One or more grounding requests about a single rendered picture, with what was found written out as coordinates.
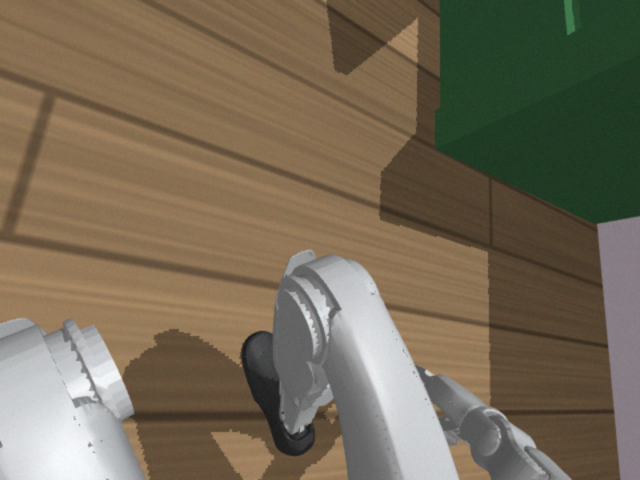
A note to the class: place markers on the right robot foot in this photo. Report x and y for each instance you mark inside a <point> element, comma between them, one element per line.
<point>263,380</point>

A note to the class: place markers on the armchair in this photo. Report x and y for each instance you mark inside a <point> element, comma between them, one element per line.
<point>545,96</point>

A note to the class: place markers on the right robot arm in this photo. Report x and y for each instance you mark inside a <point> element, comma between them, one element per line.
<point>505,451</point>

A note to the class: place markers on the right robot hand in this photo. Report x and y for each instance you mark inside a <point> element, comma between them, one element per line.
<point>453,399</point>

